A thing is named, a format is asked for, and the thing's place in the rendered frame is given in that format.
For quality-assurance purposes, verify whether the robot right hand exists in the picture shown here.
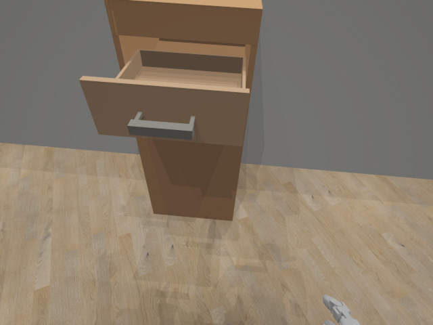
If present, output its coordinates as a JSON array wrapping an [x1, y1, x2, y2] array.
[[323, 295, 360, 325]]

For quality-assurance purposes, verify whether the drawer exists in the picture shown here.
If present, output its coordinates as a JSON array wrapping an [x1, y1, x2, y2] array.
[[79, 49, 250, 146]]

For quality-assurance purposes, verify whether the handle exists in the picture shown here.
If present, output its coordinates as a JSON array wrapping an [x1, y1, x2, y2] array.
[[127, 112, 196, 140]]

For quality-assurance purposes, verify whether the cabinet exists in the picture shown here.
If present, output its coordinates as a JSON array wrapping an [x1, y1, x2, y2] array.
[[104, 0, 263, 221]]

